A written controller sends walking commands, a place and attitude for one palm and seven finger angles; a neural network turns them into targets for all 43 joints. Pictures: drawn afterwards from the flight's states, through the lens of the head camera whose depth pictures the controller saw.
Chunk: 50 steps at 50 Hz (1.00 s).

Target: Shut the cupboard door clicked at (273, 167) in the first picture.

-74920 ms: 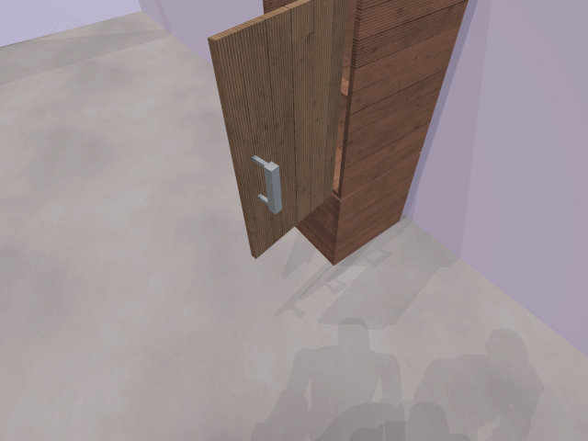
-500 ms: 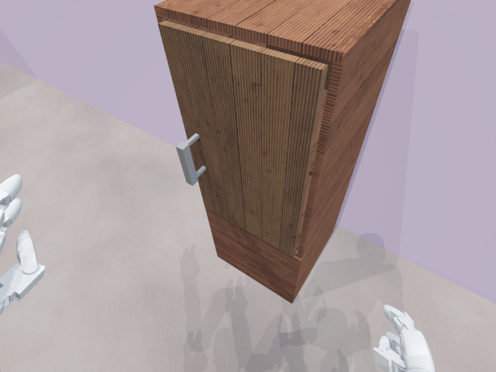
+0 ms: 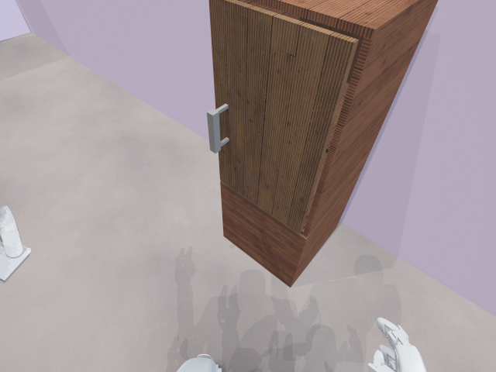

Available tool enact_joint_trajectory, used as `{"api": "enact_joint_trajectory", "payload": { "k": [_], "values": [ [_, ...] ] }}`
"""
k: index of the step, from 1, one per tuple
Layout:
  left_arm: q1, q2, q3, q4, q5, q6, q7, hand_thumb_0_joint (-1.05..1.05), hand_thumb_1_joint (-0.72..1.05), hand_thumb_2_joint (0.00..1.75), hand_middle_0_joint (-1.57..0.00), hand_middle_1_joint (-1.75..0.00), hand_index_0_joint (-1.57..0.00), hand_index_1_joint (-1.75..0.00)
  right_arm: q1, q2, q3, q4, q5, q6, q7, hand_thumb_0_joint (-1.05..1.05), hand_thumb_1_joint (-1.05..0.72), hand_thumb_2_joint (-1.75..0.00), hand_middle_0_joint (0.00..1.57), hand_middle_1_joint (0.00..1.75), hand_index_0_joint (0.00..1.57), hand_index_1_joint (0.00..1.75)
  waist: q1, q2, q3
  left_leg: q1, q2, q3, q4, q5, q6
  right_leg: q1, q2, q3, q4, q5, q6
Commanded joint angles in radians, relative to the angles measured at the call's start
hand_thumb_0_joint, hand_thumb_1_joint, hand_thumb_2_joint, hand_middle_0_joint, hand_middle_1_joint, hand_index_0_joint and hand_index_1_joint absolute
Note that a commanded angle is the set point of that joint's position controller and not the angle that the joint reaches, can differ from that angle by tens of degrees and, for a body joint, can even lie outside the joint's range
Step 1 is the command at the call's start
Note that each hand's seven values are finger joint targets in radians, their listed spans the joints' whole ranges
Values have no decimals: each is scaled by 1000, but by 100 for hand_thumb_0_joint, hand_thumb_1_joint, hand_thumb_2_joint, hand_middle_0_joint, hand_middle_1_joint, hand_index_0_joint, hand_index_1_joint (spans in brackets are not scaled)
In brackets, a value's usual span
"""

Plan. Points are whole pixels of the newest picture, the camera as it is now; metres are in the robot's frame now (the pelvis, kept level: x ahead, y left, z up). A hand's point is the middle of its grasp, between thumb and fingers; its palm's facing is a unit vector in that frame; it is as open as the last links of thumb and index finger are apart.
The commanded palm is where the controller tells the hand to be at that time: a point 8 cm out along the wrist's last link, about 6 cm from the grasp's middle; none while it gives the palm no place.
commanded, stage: step back with the hand held close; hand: left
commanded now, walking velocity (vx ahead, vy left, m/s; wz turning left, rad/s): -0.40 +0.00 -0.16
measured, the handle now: (219, 128) +0.73 +0.11 -0.05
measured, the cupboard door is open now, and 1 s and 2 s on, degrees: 0 0 0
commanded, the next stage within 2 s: stop stepping back and stand still in 0.32 s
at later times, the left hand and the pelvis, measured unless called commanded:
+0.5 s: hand (14, 355) +0.11 +0.21 +0.19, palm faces +0.30 -0.84 -0.45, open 7.4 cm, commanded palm +0.05 +0.27 +0.19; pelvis -0.13 -0.01 +0.01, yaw -7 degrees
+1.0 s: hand out of the picture -0.01 +0.24 +0.20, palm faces +0.34 -0.81 -0.47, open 7.4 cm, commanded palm -0.06 +0.30 +0.19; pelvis -0.22 +0.01 +0.02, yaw -4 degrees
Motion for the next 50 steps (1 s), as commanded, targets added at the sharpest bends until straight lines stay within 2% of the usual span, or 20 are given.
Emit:
{"api": "enact_joint_trajectory", "payload": {
  "k": [1,3,5,6,8,10,14,19,22,24,27,31,36,40,42,45,46,47,48,50],
  "values": [
    [-2,219,121,-212,-28,-63,47,0,90,90,-20,-30,-20,-30,-75,-94,-63,-107,-7,-57,12,0,-90,-90,20,30,20,30,6,-181,-122,163,-57,48,234,-154,-54,-222,-271,395,-399,-337,-163],
    [-68,213,101,-197,-24,-47,56,0,90,90,-20,-30,-20,-30,-80,-92,-57,-91,-14,-48,16,0,-90,-90,20,30,20,30,-3,-219,-121,178,-44,35,269,-139,-45,-223,-276,332,-388,-250,-160],
    [-137,206,81,-180,-26,-44,61,0,90,90,-20,-30,-20,-30,-76,-95,-46,-83,-10,-58,5,0,-90,-90,20,30,20,30,-16,-157,-49,244,-21,-1,-20,-116,-24,-266,-191,220,-313,-215,-90],
    [-141,187,64,-166,-30,-48,58,0,90,90,-20,-30,-20,-30,-85,-117,-44,-87,-4,-63,-5,0,-90,-90,20,30,20,30,-15,-45,-19,199,17,-62,-197,-154,1,-244,-92,141,-206,-234,-43],
    [-166,173,86,-162,-17,-63,64,0,90,90,-20,-30,-20,-30,-116,-156,-50,-108,-4,-83,-25,0,-90,-90,20,30,20,30,2,284,-22,-177,302,-373,-496,-366,120,49,75,17,267,-145,18],
    [-161,212,128,-146,-25,-80,57,0,90,90,-20,-30,-20,-30,-117,-123,-68,-90,-13,-92,-16,0,-90,-90,20,30,20,30,14,175,-157,-119,327,-324,-476,-284,143,88,67,73,452,-224,6],
    [-75,174,109,-229,-31,-79,26,0,90,90,-20,-30,-20,-30,-138,-132,-83,-110,-3,-102,21,0,-90,-90,20,30,20,30,22,182,-190,-84,265,-161,-379,-236,120,173,58,22,281,-187,5],
    [-13,206,118,-283,-43,-77,19,0,90,90,-20,-30,-20,-30,-126,-117,-56,-71,-26,-110,36,0,-90,-90,20,30,20,30,11,188,-165,74,177,-106,-317,-124,21,138,20,12,-201,-106,-33],
    [-55,276,154,-241,-43,-100,33,0,90,90,-20,-30,-20,-30,-117,-68,-45,-53,-16,-98,24,0,-90,-90,20,30,20,30,2,-85,-248,265,33,78,-33,110,-62,18,-209,220,-286,381,-90],
    [-37,311,184,-241,-44,-84,48,0,90,90,-20,-30,-20,-30,-144,-87,-58,-83,12,-89,12,0,-90,-90,20,30,20,30,8,-175,-319,202,-19,55,67,51,-44,140,-220,216,-165,791,-14],
    [89,253,168,-152,-55,-30,43,0,90,90,-20,-30,-20,-30,-116,-80,-27,-108,10,-43,7,0,-90,-90,20,30,20,30,0,-41,-246,166,-1,12,-37,140,-26,146,-189,176,-148,506,-63],
    [54,212,117,-34,-47,-1,46,0,90,90,-20,-30,-20,-30,-85,-123,-39,-92,14,-45,-7,0,-90,-90,20,30,20,30,-3,-44,-148,280,42,-38,-137,306,1,57,-70,120,-230,237,-17],
    [-17,173,36,-85,-39,-15,39,0,90,90,-20,-30,-20,-30,-105,-129,-34,-113,10,-68,-10,0,-90,-90,20,30,20,30,-13,45,7,179,53,-117,-328,-233,-9,-29,-22,88,-323,-326,-37],
    [-127,207,53,-211,-13,-22,49,0,90,90,-20,-30,-20,-30,-103,-137,-34,-113,-5,-93,-21,0,-90,-90,20,30,20,30,-4,199,-9,30,106,-203,-568,-526,-10,149,77,-34,-124,-247,-26],
    [-116,225,75,-251,-16,-24,47,0,90,90,-20,-30,-20,-30,-93,-117,-34,-110,-15,-103,-14,0,-90,-90,20,30,20,30,10,232,-74,20,98,-156,-560,-483,-25,230,84,-65,-73,-205,-33],
    [-2,244,112,-287,-27,-13,42,0,90,90,-20,-30,-20,-30,-74,-96,-43,-105,-26,-104,0,0,-90,-90,20,30,20,30,13,161,-199,103,13,-1,-353,-379,-47,242,36,-61,-151,-264,-77],
    [45,251,125,-280,-29,-8,37,0,90,90,-20,-30,-20,-30,-66,-90,-50,-102,-28,-93,6,0,-90,-90,20,30,20,30,14,74,-218,135,-38,64,-154,-284,-48,176,-38,36,-225,-344,-124],
    [85,255,138,-260,-35,-3,35,0,90,90,-20,-30,-20,-30,-51,-91,-62,-90,-25,-76,12,0,-90,-90,20,30,20,30,14,-128,-209,179,-84,105,184,-143,-52,-10,-186,269,-352,-534,-196],
    [63,238,131,-276,-35,3,39,0,90,90,-20,-30,-20,-30,-55,-109,-73,-82,-21,-56,15,0,-90,-90,20,30,20,30,15,-224,-132,49,-82,51,421,-107,-55,-113,-333,496,-456,-612,-266],
    [49,207,126,-202,-48,-2,31,0,90,90,-20,-30,-20,-30,-28,-108,-64,-61,-25,-42,26,0,-90,-90,20,30,20,30,-7,-176,-59,-80,-6,-53,564,-108,-47,-133,-359,458,-423,-510,-274]
  ]
}}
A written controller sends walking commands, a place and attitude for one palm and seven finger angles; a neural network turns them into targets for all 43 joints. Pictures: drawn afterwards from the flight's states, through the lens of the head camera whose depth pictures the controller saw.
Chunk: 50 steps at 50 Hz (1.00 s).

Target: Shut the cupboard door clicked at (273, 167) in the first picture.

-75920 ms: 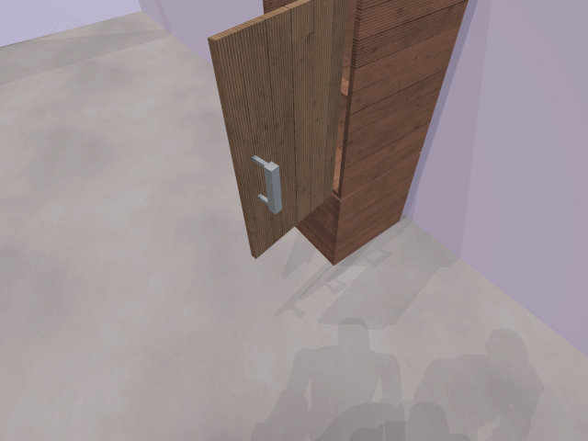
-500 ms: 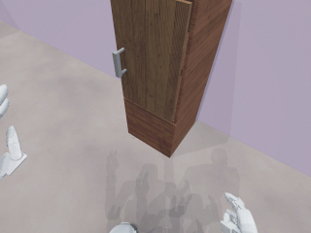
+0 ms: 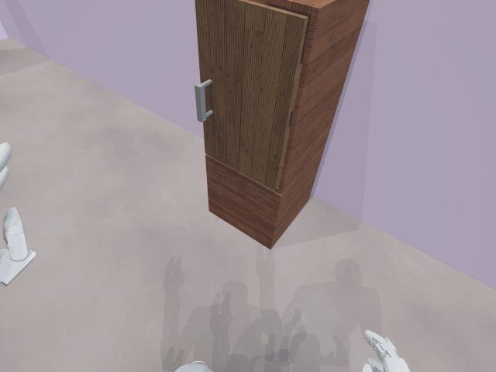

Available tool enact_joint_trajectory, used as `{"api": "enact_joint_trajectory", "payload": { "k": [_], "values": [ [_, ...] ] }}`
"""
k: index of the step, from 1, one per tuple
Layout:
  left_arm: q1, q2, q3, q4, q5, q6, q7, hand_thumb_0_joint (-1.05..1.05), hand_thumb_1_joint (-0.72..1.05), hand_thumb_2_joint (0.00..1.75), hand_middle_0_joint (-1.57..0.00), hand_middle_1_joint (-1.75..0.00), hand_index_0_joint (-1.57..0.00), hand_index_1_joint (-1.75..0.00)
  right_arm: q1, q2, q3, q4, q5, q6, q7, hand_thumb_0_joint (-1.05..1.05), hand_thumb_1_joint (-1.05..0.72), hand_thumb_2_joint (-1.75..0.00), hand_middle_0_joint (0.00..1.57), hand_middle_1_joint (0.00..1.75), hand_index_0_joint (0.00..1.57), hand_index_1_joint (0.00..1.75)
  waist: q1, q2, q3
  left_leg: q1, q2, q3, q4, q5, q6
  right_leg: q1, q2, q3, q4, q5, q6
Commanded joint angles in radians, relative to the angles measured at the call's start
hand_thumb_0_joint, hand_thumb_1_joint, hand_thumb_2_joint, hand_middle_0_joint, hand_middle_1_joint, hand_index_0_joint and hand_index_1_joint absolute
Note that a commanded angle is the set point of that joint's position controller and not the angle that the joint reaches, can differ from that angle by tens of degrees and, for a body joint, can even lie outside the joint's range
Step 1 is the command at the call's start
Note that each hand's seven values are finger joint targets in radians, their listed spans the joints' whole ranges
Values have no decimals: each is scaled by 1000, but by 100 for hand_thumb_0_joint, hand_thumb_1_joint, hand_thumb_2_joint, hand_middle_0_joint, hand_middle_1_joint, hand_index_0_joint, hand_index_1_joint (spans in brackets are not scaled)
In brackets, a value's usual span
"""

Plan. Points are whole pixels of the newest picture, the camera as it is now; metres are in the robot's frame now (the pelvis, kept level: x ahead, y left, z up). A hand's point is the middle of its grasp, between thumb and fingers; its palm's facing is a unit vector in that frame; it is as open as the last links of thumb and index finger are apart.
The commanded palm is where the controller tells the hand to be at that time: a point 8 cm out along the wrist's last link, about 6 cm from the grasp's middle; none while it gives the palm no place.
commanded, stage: stop stepping back and stand still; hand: left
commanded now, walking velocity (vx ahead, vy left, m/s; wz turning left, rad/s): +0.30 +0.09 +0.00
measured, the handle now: (205, 100) +0.94 +0.17 -0.07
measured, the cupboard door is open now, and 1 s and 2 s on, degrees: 0 0 0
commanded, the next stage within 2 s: let the arm hang, fingers relaxed in 0.34 s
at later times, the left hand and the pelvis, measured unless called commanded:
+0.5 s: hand (58, 252) +0.23 +0.26 +0.13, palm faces +0.30 -0.78 -0.56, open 7.4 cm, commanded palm none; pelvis +0.01 +0.01 -0.01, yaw -1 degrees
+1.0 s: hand out of the picture +0.02 +0.22 -0.17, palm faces +0.00 -0.98 -0.21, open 7.2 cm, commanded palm none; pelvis +0.02 +0.03 +0.00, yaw -2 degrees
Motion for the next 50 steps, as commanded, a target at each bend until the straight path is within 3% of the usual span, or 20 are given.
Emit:
{"api": "enact_joint_trajectory", "payload": {
  "k": [1,5,7,9,10,13,18,20,21,22,23,24,28,30,34,36,38,41,45,50],
  "values": [
    [-46,156,154,-70,-18,-49,34,0,90,90,-20,-30,-20,-30,-66,-132,-53,-128,7,-13,0,0,-90,-90,20,30,20,30,1,-106,-2,-51,80,-85,315,-63,11,-179,-335,391,-330,-427,-127],
    [-242,104,51,99,14,-34,47,0,90,90,-20,-30,-20,-30,-88,-138,-43,-105,24,-48,-35,0,-90,-90,20,30,20,30,4,-112,65,256,44,51,-117,-82,50,-324,-219,196,-261,-491,-38],
    [-322,79,-2,70,13,-38,50,0,90,90,-20,-30,-20,-30,-62,-159,-51,-109,24,-64,-47,0,-90,-90,20,30,20,30,-11,9,48,323,33,40,-289,-123,66,-257,-149,137,-93,-382,-9],
    [-363,91,8,-58,18,-59,54,0,90,90,-20,-30,-20,-30,-68,-192,-59,-142,31,-81,-46,0,-90,-90,20,30,20,30,-8,352,45,435,328,-446,-535,-292,186,-438,-3,-20,325,-201,81],
    [-350,129,37,-99,27,-71,53,0,90,90,-20,-30,-20,-30,-80,-163,-50,-147,24,-85,-42,0,-90,-90,20,30,20,30,-7,273,40,393,391,-494,-576,-207,228,-444,-32,0,463,-167,84],
    [-229,145,73,-200,21,-62,37,0,90,90,-20,-30,-20,-30,-103,-142,-53,-133,15,-95,-7,0,-90,-90,20,30,20,30,2,198,14,255,357,-386,-575,-179,222,-305,-83,46,468,-72,87],
    [-52,164,149,-202,16,-73,51,0,90,90,-20,-30,-20,-30,-101,-139,-43,-132,15,-93,5,0,-90,-90,20,30,20,30,25,302,-7,104,247,-102,-476,-132,118,54,-8,-86,95,4,87],
    [-23,165,171,-114,11,-67,54,0,90,90,-20,-30,-20,-30,-91,-132,-42,-134,17,-73,0,0,-90,-90,20,30,20,30,21,198,-36,71,203,-46,-361,-111,84,177,-9,-72,-57,3,79],
    [-28,155,172,-67,10,-63,57,0,90,90,-20,-30,-20,-30,-83,-134,-48,-132,20,-63,0,0,-90,-90,20,30,20,30,15,130,-43,33,162,-2,-259,-105,64,211,-54,20,-104,-4,47],
    [21,-128,-307,632,93,120,-115,0,90,90,-20,-30,-20,-30,-101,-185,-76,13,30,-50,83,0,-90,-90,20,30,20,30,23,-35,-65,-58,84,80,44,-36,3,185,-332,193,-47,527,-19],
    [-2,-119,-308,669,90,173,-144,0,90,90,-20,-30,-20,-30,-50,-108,-54,-24,32,0,81,0,-90,-90,20,30,20,30,15,-64,-111,-44,86,-19,15,-274,-6,173,-396,272,-30,756,-87],
    [-36,-130,-307,670,90,185,-154,0,90,90,-20,-30,-20,-30,-14,-117,-57,-15,25,10,72,0,-90,-90,20,30,20,30,-14,-84,-108,-3,73,-27,20,-232,-6,156,-369,240,-15,787,-96],
    [-190,-112,-328,835,79,174,-136,0,90,90,-20,-30,-20,-30,-1,-135,-50,-3,7,90,73,0,-90,-90,20,30,20,30,18,-367,-65,22,23,12,21,-162,3,191,-280,110,-6,917,-95],
    [-249,-101,-340,949,77,184,-129,0,90,90,-20,-30,-20,-30,7,-128,-49,26,3,112,73,0,-90,-90,20,30,20,30,8,-320,-64,104,13,22,-54,-87,5,161,-252,70,-25,790,-70],
    [-319,-115,-369,1148,59,200,-135,0,90,90,-20,-30,-20,-30,11,-153,-38,120,-4,119,70,0,-90,-90,20,30,20,30,-10,-20,-19,333,95,-98,-251,233,42,-97,-150,31,-97,4,34],
    [-293,-150,-378,1247,62,204,-137,0,90,90,-20,-30,-20,-30,-42,-159,-34,157,-11,118,65,0,-90,-90,20,30,20,30,18,201,60,173,132,-131,-366,2,57,-26,-105,33,-154,-136,41],
    [-255,-174,-356,1321,70,204,-137,0,90,90,-20,-30,-20,-30,-46,-118,-38,183,-15,122,56,0,-90,-90,20,30,20,30,26,288,98,134,94,-102,-379,-102,44,-20,-110,57,-198,-147,18],
    [-249,-172,-371,1411,58,192,-140,0,90,90,-20,-30,-20,-30,12,-98,-35,236,-8,116,47,0,-90,-90,20,30,20,30,26,284,25,190,103,-89,-375,16,45,64,-121,59,-216,-3,14],
    [-259,-179,-387,1498,56,175,-139,0,90,90,-20,-30,-20,-30,53,-102,-36,285,4,101,40,0,-90,-90,20,30,20,30,18,96,-51,289,127,-74,-351,238,39,126,-135,41,-214,188,20],
    [-238,-195,-401,1584,54,177,-133,0,90,90,-20,-30,-20,-30,68,-101,-30,350,10,100,36,0,-90,-90,20,30,20,30,19,32,11,322,134,-63,-396,241,42,88,-129,33,-229,165,30]
  ]
}}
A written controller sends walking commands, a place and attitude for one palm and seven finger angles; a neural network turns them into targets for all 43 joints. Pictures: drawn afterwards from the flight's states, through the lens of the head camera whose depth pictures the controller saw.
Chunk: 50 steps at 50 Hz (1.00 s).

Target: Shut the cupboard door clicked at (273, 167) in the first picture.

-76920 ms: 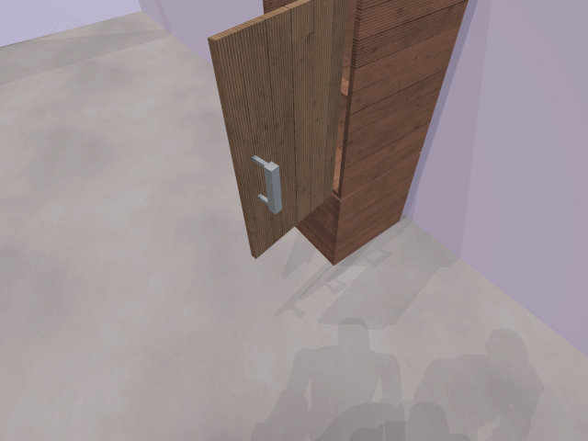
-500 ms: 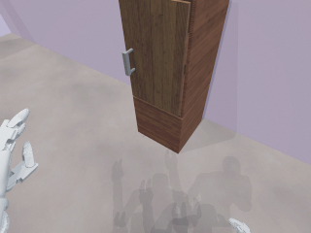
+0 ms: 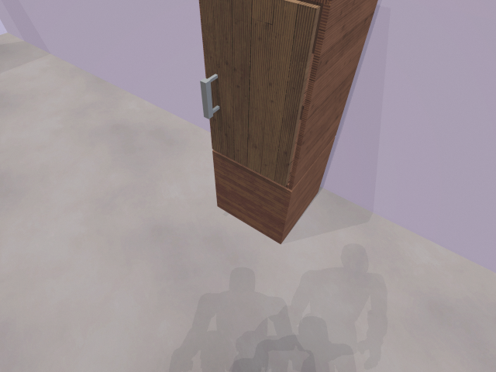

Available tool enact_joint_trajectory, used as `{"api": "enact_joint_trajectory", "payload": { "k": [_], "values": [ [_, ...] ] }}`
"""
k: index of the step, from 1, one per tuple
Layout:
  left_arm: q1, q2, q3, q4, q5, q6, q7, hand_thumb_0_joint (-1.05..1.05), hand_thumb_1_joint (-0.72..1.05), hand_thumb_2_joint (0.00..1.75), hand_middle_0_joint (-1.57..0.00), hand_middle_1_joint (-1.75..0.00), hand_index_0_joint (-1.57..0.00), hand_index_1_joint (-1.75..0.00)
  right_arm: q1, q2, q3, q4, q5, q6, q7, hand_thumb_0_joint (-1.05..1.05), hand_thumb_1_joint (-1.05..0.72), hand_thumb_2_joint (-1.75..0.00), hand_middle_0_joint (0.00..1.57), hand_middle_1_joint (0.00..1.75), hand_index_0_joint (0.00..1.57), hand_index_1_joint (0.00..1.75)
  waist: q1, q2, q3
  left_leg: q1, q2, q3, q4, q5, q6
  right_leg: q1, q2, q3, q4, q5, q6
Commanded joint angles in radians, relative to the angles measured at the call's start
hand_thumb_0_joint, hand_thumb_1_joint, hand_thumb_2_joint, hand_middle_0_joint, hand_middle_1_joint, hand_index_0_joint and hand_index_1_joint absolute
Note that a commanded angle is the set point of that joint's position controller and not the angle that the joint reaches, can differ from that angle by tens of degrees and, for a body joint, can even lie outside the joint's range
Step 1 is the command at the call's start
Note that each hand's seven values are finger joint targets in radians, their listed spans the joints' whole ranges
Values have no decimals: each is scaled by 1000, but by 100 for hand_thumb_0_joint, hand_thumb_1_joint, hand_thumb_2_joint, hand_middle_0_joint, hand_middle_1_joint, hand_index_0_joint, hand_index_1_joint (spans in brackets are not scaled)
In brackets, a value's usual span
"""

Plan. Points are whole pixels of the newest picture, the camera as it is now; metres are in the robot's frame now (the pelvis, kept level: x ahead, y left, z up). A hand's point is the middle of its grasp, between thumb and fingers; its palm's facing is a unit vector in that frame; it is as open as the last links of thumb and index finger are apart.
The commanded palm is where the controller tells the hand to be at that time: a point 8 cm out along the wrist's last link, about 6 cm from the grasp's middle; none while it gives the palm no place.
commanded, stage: let the arm hang, fingers relaxed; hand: left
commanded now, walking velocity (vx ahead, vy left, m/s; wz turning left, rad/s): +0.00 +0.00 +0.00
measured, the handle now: (211, 96) +0.92 +0.17 -0.07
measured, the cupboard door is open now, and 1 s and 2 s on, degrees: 0 0 0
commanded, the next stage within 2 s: look to check the result in 0.54 s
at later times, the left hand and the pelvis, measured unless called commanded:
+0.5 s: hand out of the picture -0.01 +0.17 -0.18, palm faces +0.01 -0.99 -0.13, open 7.4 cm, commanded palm none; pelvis +0.00 +0.02 +0.00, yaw -2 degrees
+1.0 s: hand out of the picture -0.03 +0.18 -0.17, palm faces +0.01 -0.99 -0.17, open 7.4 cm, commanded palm none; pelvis +0.00 +0.02 +0.00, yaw -2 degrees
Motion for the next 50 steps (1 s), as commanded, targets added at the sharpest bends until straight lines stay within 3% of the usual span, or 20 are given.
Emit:
{"api": "enact_joint_trajectory", "payload": {
  "k": [1,3,7,11,22,34,43,50],
  "values": [
    [6,75,2,-8,-4,-30,12,0,90,90,-20,-30,-20,-30,35,-97,-18,-10,7,-25,-6,0,-90,-90,20,30,20,30,1,-28,-17,46,78,-82,-107,83,23,-14,-112,119,-110,76,-18],
    [19,68,-2,16,-5,-27,15,0,90,90,-20,-30,-20,-30,39,-92,-16,12,7,-23,-6,0,-90,-90,20,30,20,30,3,-61,16,44,75,-81,-124,53,26,-33,-112,123,-117,43,-14],
    [41,56,-6,52,-4,-26,19,0,90,90,-20,-30,-20,-30,48,-72,-13,52,6,-20,-4,0,-90,-90,20,30,20,30,5,-68,52,46,68,-71,-141,20,27,-57,-112,126,-124,10,-11],
    [49,49,-6,69,-3,-24,22,0,90,90,-20,-30,-20,-30,57,-57,-11,76,6,-18,-4,0,-90,-90,20,30,20,30,5,-35,75,27,63,-69,-159,-20,27,-64,-110,128,-122,-13,-9],
    [70,26,-1,86,-1,-20,23,0,90,90,-20,-30,-20,-30,79,-40,-15,90,6,-24,-9,0,-90,-90,20,30,20,30,7,32,66,-7,62,-82,-189,-88,31,-46,-101,117,-92,-2,-8],
    [92,12,0,94,1,-25,27,0,90,90,-20,-30,-20,-30,98,-37,-19,90,9,-25,-9,0,-90,-90,20,30,20,30,5,0,51,21,63,-81,-170,-44,37,-61,-101,117,-85,14,-4],
    [93,11,-2,94,4,-23,27,0,90,90,-20,-30,-20,-30,92,-38,-20,90,7,-22,-6,0,-90,-90,20,30,20,30,1,-9,73,4,67,-91,-190,-104,38,-80,-98,119,-81,-4,-1],
    [90,19,-2,93,2,-29,28,0,90,90,-20,-30,-20,-30,81,-36,-20,89,9,-25,-4,0,-90,-90,20,30,20,30,0,-25,45,43,60,-71,-155,-18,36,-77,-109,125,-90,20,-2]
  ]
}}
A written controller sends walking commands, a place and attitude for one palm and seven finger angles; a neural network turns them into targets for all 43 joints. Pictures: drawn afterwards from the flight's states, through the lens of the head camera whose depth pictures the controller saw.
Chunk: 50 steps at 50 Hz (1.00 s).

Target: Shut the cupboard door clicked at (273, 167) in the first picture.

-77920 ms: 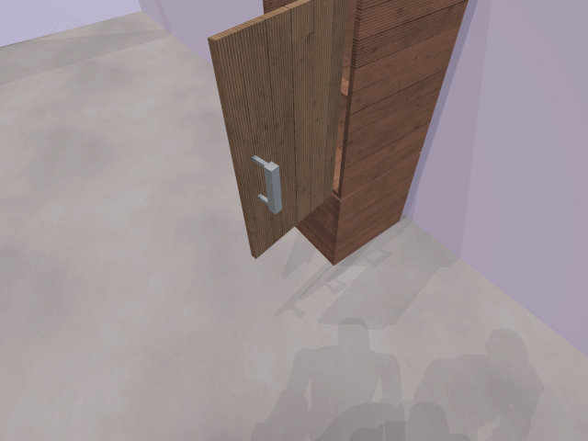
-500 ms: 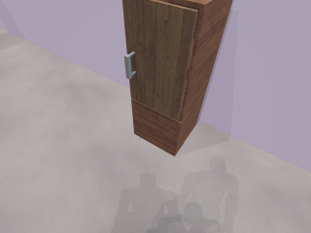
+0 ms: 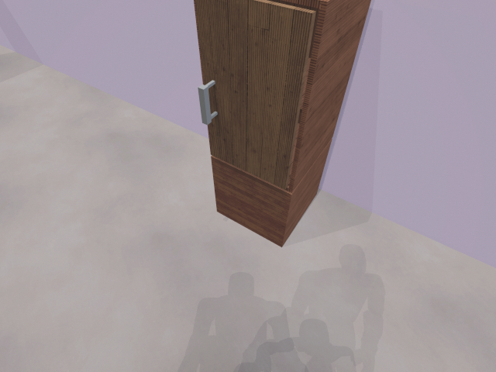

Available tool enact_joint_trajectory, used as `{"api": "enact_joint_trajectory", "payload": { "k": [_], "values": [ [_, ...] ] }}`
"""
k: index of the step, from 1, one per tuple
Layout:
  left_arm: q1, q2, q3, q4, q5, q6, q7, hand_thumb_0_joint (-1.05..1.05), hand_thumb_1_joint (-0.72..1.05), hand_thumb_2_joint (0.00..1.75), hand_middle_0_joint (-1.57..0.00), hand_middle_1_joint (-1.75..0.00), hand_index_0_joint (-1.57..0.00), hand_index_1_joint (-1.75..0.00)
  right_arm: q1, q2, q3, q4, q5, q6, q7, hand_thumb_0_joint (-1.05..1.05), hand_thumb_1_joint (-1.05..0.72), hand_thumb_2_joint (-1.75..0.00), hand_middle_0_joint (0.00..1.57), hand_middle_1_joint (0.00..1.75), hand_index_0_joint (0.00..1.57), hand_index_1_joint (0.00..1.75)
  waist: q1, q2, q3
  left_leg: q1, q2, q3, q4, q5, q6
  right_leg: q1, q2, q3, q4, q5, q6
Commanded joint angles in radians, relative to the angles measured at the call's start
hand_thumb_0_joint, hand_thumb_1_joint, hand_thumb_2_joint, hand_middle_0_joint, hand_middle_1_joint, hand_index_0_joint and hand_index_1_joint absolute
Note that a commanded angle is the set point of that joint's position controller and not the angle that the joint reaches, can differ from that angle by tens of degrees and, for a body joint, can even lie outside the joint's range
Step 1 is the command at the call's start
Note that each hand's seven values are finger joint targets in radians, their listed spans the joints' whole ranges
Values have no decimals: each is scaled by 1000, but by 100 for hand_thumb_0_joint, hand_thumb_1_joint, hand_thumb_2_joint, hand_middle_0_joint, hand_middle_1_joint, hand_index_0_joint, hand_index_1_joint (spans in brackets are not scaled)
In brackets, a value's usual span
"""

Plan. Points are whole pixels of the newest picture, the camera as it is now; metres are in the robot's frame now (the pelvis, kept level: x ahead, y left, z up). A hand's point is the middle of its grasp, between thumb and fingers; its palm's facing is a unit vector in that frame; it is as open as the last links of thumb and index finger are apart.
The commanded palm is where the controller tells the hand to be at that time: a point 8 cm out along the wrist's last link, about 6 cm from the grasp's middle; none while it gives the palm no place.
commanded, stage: look to check the result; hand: left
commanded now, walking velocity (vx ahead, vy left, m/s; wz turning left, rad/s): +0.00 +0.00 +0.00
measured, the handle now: (209, 102) +0.91 +0.18 -0.08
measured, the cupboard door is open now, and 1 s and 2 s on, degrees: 0 0 0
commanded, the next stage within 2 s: stand and wait in 0.10 s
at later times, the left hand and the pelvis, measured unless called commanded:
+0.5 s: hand out of the picture -0.01 +0.14 -0.18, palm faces +0.04 -0.99 -0.16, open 7.4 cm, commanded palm none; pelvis +0.01 -0.01 +0.00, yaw +0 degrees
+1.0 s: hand out of the picture +0.00 +0.13 -0.18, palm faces +0.05 -0.99 -0.16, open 7.4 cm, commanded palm none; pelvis +0.02 -0.02 +0.00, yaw +0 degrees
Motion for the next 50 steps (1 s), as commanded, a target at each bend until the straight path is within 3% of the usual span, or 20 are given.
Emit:
{"api": "enact_joint_trajectory", "payload": {
  "k": [1,6,21,34,50],
  "values": [
    [75,87,8,-17,-3,-9,8,0,90,90,-20,-30,-20,-30,72,-89,-18,-17,3,-8,-3,0,-90,-90,20,30,20,30,-1,-11,64,1,101,-127,-97,-37,-2,-74,-64,76,-100,17,-40],
    [69,90,9,-18,-4,-7,7,0,90,90,-20,-30,-20,-30,70,-91,-16,-17,2,-8,-3,0,-90,-90,20,30,20,30,1,9,74,-10,102,-127,-105,-55,-5,-71,-62,73,-100,10,-41],
    [61,92,12,-22,-6,-13,9,0,90,90,-20,-30,-20,-30,67,-86,-15,-10,3,-11,-5,0,-90,-90,20,30,20,30,3,-4,41,27,104,-116,-78,44,-7,-42,-68,75,-107,64,-44],
    [68,95,10,-20,-7,-15,10,0,90,90,-20,-30,-20,-30,60,-89,-14,-7,6,-10,-7,0,-90,-90,20,30,20,30,6,-7,53,46,106,-112,-71,79,-9,-38,-67,78,-120,89,-47],
    [64,92,9,-13,-8,-15,9,0,90,90,-20,-30,-20,-30,56,-87,-12,-3,4,-8,-9,0,-90,-90,20,30,20,30,3,-7,67,49,107,-110,-75,67,-13,-31,-68,78,-132,85,-48]
  ]
}}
